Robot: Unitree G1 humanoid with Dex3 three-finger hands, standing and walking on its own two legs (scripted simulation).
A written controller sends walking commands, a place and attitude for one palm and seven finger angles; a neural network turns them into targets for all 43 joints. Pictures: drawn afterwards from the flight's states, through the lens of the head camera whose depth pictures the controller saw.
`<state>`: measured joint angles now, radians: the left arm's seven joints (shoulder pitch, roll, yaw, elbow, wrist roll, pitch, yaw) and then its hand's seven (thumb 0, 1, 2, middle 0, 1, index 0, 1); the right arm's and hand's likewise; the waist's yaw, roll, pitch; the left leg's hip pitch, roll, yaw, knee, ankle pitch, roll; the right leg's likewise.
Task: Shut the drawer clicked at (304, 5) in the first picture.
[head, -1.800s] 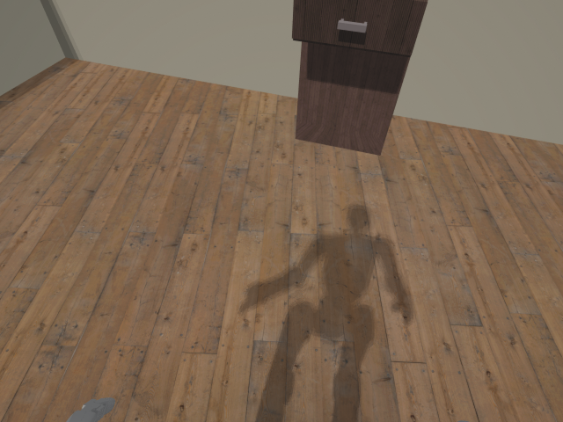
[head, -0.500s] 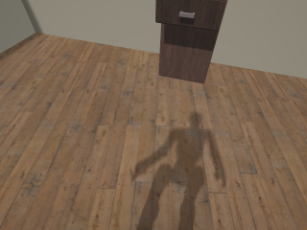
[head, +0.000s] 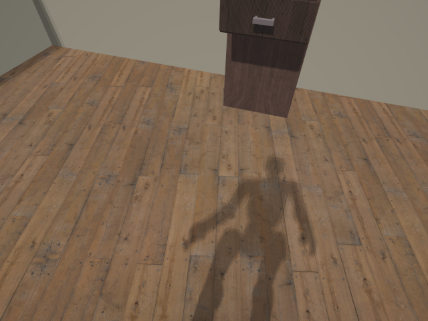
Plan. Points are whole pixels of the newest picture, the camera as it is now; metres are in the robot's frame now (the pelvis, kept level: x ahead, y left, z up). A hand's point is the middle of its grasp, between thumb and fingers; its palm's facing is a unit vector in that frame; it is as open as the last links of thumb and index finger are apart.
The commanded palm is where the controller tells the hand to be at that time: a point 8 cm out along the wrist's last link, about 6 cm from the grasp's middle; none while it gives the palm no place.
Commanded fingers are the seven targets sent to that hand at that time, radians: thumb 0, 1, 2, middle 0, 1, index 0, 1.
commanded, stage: walk to a spot facing it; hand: left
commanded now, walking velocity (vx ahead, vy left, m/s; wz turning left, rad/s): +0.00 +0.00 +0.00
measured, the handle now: (263, 20) +1.42 -0.16 +0.01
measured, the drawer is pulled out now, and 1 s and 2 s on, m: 0.30 0.30 0.30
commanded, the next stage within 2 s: turn to face it in 1.96 s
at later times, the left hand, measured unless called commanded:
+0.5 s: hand out of the picture +0.08 +0.15 -0.19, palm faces -0.03 -0.98 -0.21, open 7.4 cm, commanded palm none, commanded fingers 0.00 0.90 0.90 -0.20 -0.30 -0.20 -0.30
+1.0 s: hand (162, 236) +0.36 +0.17 -0.19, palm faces -0.18 -0.97 -0.17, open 7.4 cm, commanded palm none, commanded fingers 0.00 0.90 0.90 -0.20 -0.30 -0.20 -0.30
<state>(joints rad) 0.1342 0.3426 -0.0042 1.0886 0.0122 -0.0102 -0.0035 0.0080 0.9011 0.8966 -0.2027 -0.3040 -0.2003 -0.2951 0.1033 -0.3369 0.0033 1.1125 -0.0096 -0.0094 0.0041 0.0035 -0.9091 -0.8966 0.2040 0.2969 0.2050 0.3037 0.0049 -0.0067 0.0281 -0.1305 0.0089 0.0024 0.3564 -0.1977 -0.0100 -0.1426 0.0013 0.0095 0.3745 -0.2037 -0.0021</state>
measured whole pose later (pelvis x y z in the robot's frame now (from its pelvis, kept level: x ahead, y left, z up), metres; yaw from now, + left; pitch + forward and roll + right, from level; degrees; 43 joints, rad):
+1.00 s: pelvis +0.32 -0.01 -0.02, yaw -16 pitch -2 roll +0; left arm 0.33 0.18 0.07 1.06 0.03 -0.03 0.00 0.01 0.91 0.90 -0.20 -0.30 -0.19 -0.29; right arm 0.21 -0.14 -0.06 1.03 -0.02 -0.08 -0.02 -0.02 -0.95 -0.90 0.20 0.30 0.21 0.30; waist 0.03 -0.05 0.03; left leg -0.27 0.02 0.21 0.54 -0.24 0.07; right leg -0.47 -0.04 -0.02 1.27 -0.33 -0.03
